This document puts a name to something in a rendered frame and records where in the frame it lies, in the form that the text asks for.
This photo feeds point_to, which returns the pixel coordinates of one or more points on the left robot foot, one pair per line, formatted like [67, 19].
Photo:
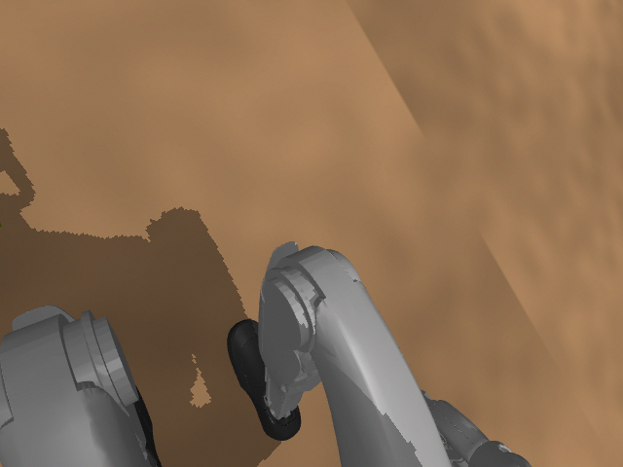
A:
[147, 427]

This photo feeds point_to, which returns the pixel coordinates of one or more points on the right robot foot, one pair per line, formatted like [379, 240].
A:
[243, 349]

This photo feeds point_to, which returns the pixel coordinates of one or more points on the right robot arm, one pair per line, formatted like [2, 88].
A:
[496, 454]

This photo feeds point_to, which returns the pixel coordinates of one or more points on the right robot hand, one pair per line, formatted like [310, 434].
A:
[460, 435]

